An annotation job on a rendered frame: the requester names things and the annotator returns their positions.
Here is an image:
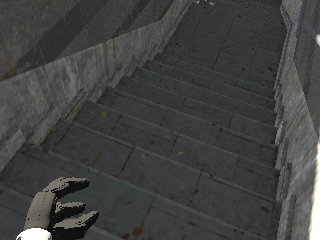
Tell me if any left robot hand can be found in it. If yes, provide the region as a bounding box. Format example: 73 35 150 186
24 177 99 240

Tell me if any robot left forearm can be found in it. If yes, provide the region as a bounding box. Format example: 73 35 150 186
16 228 53 240

